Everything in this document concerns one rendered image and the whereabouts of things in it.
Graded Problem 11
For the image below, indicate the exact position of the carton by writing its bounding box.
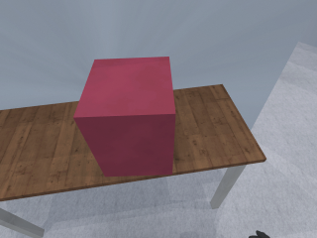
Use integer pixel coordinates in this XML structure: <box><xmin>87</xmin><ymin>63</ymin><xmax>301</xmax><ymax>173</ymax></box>
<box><xmin>73</xmin><ymin>57</ymin><xmax>176</xmax><ymax>178</ymax></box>

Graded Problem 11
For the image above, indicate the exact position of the table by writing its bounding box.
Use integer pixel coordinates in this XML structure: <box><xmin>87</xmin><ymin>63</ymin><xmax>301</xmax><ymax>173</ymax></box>
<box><xmin>0</xmin><ymin>84</ymin><xmax>266</xmax><ymax>238</ymax></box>

